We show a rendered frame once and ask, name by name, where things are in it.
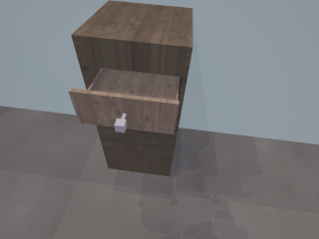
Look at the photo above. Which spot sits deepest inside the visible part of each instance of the cabinet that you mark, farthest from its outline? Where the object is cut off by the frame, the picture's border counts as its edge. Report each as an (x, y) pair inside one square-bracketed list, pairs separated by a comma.
[(144, 38)]

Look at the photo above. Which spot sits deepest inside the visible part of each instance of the drawer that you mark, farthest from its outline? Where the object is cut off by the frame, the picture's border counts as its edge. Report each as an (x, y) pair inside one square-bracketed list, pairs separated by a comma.
[(150, 101)]

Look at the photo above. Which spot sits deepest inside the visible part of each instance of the handle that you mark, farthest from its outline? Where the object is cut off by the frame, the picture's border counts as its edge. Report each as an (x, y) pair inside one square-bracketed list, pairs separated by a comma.
[(121, 124)]

